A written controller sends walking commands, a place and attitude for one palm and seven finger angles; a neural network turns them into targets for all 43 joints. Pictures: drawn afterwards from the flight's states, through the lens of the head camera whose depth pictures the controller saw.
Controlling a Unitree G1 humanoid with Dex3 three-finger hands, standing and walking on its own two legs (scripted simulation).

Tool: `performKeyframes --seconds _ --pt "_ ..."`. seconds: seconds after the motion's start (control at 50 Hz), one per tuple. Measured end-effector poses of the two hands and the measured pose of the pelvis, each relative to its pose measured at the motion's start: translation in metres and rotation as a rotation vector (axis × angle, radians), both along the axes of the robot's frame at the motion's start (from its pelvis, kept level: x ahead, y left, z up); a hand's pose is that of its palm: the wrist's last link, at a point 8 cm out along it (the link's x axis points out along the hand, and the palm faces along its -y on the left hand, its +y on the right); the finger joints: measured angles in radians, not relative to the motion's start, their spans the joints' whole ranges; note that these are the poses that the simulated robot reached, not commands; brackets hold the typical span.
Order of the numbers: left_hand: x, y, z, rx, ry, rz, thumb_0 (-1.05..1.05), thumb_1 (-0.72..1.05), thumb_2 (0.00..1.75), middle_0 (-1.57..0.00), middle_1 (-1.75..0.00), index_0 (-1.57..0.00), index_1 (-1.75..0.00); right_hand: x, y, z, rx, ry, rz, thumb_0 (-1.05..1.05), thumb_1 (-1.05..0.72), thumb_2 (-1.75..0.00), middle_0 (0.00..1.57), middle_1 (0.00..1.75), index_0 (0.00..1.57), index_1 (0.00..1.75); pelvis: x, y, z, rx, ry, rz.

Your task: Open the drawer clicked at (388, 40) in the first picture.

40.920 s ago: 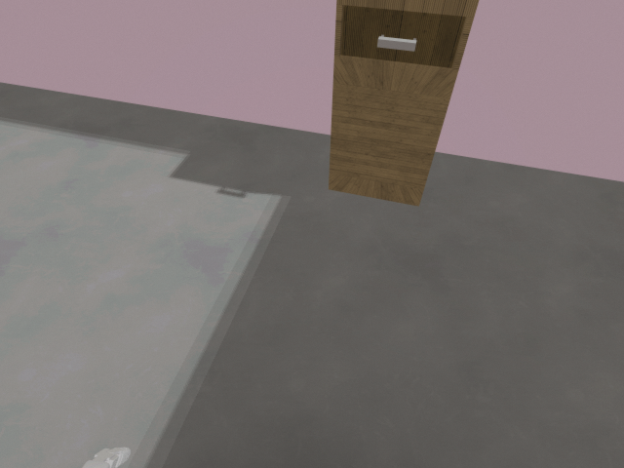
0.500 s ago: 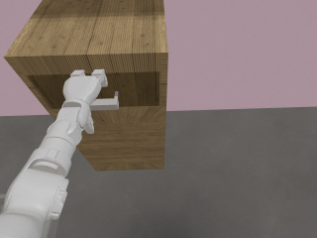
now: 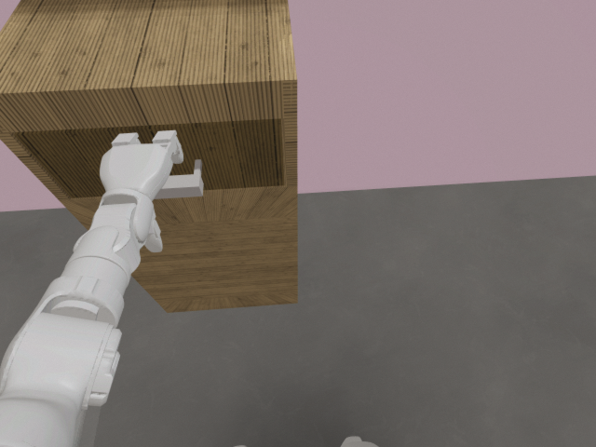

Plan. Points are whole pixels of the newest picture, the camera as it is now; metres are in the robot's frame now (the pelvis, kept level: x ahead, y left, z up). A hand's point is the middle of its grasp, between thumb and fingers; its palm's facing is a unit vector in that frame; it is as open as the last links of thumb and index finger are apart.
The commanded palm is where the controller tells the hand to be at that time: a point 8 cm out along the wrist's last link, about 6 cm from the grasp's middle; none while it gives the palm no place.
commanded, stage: lower the fingers behind the handle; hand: left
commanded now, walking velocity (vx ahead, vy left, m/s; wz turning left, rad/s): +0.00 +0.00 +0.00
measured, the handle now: (164, 177) +0.53 +0.20 -0.01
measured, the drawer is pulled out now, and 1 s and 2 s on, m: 0.00 0.00 0.00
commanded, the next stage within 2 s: close the thumb around the handle in 1.22 s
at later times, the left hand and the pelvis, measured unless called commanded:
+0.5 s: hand (159, 204) +0.48 +0.20 +0.00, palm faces -0.06 -0.03 -1.00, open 13.9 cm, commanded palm +0.47 +0.20 +0.05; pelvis +0.00 +0.01 -0.01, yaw +0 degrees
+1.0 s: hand (165, 208) +0.49 +0.19 -0.03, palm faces -0.06 -0.02 -1.00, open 13.8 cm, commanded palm +0.47 +0.20 +0.03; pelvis +0.00 +0.01 -0.03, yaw +0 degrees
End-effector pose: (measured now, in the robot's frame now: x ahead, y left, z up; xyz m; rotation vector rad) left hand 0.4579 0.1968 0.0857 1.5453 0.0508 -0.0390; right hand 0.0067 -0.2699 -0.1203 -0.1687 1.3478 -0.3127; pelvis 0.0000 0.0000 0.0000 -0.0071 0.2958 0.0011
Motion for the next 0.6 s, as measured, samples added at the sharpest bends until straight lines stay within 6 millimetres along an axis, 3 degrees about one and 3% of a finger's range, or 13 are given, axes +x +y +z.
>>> performKeyframes --seconds 0.2,0.6 --pt "0.007 0.002 -0.012 -0.011 0.013 0.006 0.00 -0.49 0.30 -0.31 -1.20 -0.32 -1.20 -0.009 0.001 -0.002 -0.011 0.035 -0.005 0.00 -0.90 -0.90 0.20 0.30 0.20 0.30 0.001 0.003 -0.004 -0.007 0.030 0.004" --pt "0.005 0.004 -0.042 -0.004 0.017 0.016 0.00 -0.49 0.30 -0.31 -1.20 -0.32 -1.20 0.001 0.011 -0.013 0.002 0.025 0.011 0.00 -0.90 -0.90 0.20 0.30 0.20 0.30 0.000 0.008 -0.015 -0.015 0.068 0.007"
